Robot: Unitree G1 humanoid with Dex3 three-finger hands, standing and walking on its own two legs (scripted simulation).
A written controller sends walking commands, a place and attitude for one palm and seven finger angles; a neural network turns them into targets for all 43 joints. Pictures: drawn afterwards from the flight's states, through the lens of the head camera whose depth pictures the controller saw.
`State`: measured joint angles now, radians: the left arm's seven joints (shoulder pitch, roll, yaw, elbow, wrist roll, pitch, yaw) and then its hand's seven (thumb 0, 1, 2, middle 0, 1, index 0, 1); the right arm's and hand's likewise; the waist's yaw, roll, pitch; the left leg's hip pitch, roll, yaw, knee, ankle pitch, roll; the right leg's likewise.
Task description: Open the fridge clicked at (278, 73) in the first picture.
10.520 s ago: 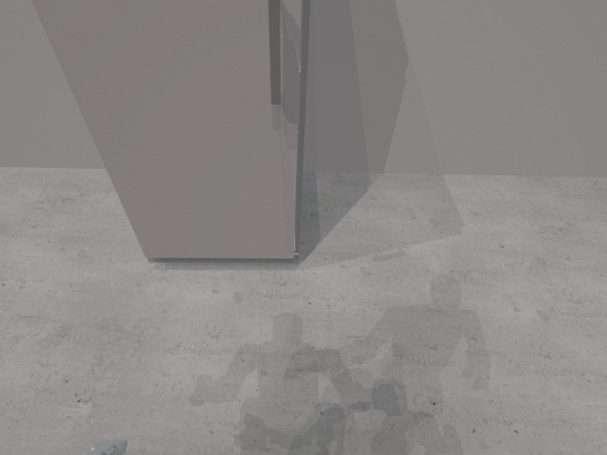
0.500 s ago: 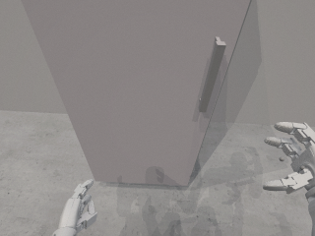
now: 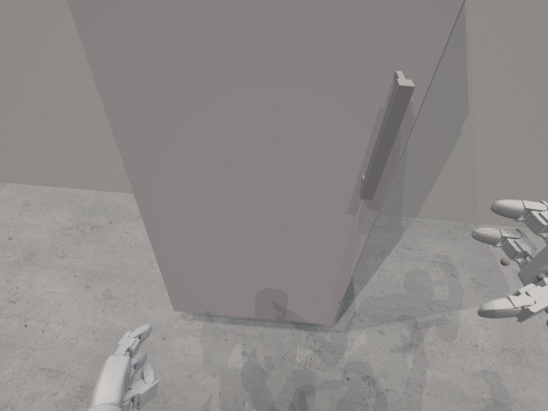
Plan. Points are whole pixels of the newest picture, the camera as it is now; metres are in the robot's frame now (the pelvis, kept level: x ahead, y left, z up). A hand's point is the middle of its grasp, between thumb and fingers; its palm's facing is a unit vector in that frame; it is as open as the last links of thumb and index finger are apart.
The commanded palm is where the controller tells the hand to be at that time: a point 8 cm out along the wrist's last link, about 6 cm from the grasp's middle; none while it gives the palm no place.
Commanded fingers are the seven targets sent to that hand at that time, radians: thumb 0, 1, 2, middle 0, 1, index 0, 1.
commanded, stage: raise the hand to about handle height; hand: right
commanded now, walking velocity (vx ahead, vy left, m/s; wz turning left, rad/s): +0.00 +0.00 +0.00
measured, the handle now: (381, 140) +0.54 -0.18 +0.14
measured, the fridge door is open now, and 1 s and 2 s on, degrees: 0 0 0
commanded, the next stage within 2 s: move the hooked fingers beside the handle in 0.24 s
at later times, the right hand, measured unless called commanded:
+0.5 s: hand (510, 257) +0.28 -0.28 +0.15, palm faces +0.16 +0.99 -0.03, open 14.0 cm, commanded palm +0.25 -0.31 +0.16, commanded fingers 0.00 0.50 -0.30 0.30 1.20 0.30 1.20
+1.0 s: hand (472, 215) +0.34 -0.26 +0.16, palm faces +0.12 +0.99 -0.01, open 14.0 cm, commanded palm +0.32 -0.30 +0.16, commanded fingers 0.00 0.50 -0.30 0.30 1.20 0.30 1.20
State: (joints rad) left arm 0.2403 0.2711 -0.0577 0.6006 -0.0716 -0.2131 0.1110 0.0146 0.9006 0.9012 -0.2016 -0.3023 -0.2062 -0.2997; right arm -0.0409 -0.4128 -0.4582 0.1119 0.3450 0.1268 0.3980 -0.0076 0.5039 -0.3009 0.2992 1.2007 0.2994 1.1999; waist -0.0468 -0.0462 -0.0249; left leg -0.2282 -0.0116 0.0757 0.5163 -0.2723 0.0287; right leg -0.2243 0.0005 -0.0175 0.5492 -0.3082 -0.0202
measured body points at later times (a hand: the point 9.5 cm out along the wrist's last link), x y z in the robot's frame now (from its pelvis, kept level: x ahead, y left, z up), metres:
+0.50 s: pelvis -0.01 +0.00 +0.00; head -0.02 +0.02 +0.45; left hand +0.19 +0.23 -0.07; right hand +0.26 -0.33 +0.16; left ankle +0.00 +0.10 -0.73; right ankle -0.01 -0.10 -0.73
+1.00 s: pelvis +0.00 +0.00 +0.00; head +0.00 +0.01 +0.45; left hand +0.15 +0.25 -0.09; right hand +0.33 -0.31 +0.16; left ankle +0.00 +0.10 -0.73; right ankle -0.01 -0.10 -0.73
